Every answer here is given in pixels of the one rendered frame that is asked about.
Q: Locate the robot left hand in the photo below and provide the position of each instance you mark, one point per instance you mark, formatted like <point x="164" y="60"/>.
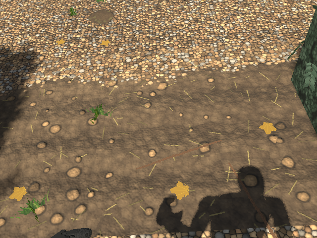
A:
<point x="74" y="233"/>

